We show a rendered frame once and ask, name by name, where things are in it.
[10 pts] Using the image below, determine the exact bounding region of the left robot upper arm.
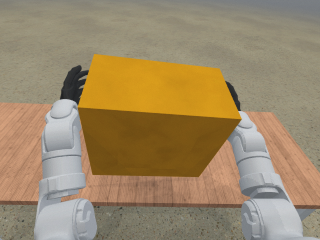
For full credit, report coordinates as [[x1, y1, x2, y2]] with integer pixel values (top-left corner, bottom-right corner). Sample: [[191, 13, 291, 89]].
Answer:
[[35, 198, 97, 240]]

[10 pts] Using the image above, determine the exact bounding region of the left robot hand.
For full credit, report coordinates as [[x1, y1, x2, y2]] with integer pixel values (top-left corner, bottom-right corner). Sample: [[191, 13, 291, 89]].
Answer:
[[60, 65, 89, 105]]

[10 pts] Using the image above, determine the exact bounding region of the right robot upper arm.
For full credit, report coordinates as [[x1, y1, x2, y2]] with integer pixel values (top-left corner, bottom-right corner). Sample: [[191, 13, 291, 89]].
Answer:
[[241, 198, 320, 240]]

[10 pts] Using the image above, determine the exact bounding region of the robot left forearm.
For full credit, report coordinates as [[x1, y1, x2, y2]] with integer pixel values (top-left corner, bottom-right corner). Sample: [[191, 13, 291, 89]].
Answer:
[[34, 99, 86, 240]]

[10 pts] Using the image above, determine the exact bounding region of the table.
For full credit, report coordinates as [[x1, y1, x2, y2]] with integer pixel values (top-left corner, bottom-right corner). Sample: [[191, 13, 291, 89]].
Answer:
[[0, 102, 320, 240]]

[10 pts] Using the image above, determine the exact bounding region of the robot right forearm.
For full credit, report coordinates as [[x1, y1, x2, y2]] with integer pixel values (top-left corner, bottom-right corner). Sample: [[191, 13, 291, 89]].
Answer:
[[227, 111, 303, 236]]

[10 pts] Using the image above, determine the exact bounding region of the carton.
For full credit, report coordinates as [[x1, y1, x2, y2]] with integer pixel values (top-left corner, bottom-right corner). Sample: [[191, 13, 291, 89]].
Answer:
[[77, 54, 242, 177]]

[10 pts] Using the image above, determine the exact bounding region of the right robot hand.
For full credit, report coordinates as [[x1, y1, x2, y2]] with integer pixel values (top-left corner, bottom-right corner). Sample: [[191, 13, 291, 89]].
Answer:
[[225, 81, 241, 111]]

